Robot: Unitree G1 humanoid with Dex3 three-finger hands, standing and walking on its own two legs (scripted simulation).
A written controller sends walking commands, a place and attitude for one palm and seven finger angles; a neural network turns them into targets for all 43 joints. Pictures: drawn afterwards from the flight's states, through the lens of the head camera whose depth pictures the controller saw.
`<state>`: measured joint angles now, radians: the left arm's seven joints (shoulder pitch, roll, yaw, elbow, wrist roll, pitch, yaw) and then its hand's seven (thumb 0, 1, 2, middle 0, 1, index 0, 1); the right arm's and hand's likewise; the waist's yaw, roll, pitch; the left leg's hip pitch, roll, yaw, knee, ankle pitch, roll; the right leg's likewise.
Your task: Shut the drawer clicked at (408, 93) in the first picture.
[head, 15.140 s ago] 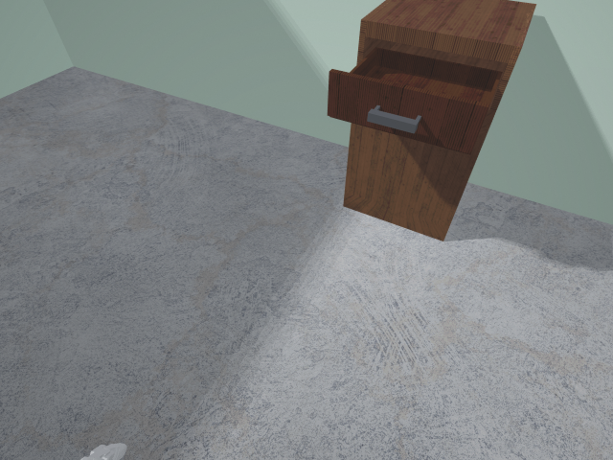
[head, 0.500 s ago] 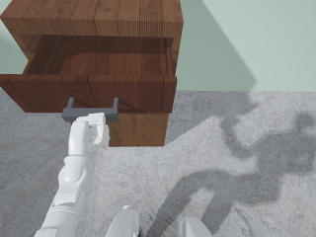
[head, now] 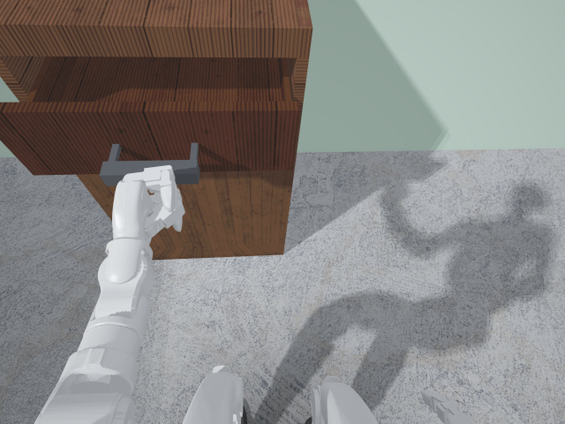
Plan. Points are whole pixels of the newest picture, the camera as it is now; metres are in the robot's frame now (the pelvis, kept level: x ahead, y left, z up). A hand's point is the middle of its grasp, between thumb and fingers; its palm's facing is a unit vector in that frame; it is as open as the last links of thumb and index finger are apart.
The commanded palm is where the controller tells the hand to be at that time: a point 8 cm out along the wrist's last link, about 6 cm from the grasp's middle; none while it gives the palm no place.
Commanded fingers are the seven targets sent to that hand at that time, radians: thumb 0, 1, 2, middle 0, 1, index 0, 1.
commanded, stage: push the drawer shut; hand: left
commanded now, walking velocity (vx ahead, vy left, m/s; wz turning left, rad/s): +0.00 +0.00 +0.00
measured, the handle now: (153, 161) +0.49 +0.20 +0.04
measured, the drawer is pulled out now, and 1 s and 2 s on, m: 0.11 0.00 0.00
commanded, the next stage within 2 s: pull the fist back off the drawer in 1.08 s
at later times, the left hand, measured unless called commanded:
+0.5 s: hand (183, 167) +0.47 +0.15 +0.04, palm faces +0.06 -1.00 -0.03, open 3.2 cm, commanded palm +0.46 +0.20 +0.04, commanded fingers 0.00 0.90 0.90 -1.40 -1.60 -1.40 -1.60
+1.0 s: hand (185, 143) +0.52 +0.16 +0.04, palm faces +0.06 -1.00 -0.02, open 3.0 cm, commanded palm +0.52 +0.19 +0.04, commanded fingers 0.00 0.90 0.90 -1.40 -1.60 -1.40 -1.60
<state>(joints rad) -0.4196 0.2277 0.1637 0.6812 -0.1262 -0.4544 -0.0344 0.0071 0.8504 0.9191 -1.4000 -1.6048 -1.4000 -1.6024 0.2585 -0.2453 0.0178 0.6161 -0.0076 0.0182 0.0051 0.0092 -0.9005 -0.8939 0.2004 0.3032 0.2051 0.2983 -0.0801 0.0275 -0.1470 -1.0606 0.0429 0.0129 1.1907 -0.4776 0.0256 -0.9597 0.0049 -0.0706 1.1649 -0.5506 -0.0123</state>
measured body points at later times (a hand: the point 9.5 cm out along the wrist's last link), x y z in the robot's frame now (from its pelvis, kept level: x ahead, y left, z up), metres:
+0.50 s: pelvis -0.01 +0.00 -0.01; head +0.12 +0.01 +0.42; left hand +0.47 +0.21 +0.04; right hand +0.04 -0.27 -0.13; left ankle +0.05 +0.10 -0.64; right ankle +0.00 -0.12 -0.64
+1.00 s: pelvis +0.00 +0.00 -0.01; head +0.15 +0.02 +0.41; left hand +0.52 +0.21 +0.04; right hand -0.01 -0.26 -0.13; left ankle +0.05 +0.10 -0.64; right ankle +0.00 -0.12 -0.64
